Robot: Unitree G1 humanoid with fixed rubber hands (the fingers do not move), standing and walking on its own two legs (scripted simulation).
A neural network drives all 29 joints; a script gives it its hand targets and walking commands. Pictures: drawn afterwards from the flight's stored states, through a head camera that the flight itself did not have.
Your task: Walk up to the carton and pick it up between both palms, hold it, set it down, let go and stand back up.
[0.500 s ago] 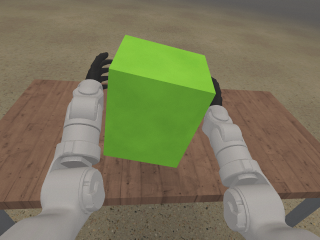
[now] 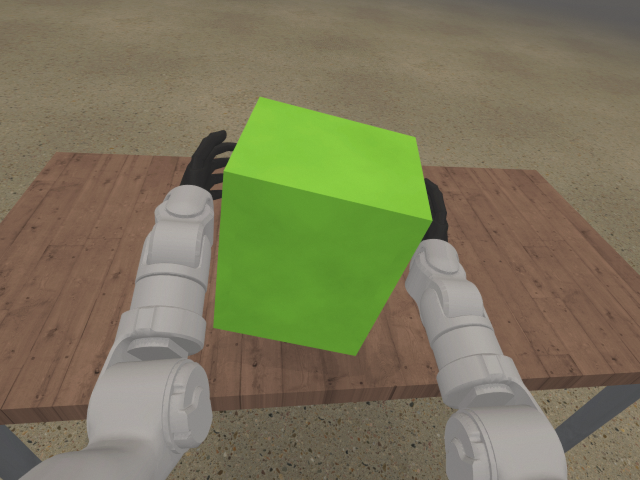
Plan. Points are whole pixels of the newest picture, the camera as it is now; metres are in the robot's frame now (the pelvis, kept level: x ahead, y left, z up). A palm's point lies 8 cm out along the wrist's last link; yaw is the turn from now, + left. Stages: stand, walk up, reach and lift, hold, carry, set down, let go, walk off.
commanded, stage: set down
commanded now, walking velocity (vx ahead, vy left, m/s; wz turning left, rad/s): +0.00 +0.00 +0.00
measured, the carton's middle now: (311, 235) +0.40 -0.05 +0.14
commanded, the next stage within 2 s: none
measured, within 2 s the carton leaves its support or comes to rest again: neither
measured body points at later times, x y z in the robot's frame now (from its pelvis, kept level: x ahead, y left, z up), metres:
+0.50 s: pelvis +0.00 +0.00 +0.00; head -0.01 +0.04 +0.45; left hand +0.44 +0.08 +0.15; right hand +0.35 -0.20 +0.13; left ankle +0.00 +0.09 -0.75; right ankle +0.00 -0.14 -0.75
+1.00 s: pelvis +0.00 +0.00 +0.00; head +0.01 +0.04 +0.45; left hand +0.44 +0.08 +0.13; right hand +0.35 -0.20 +0.10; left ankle +0.00 +0.09 -0.75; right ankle +0.00 -0.13 -0.75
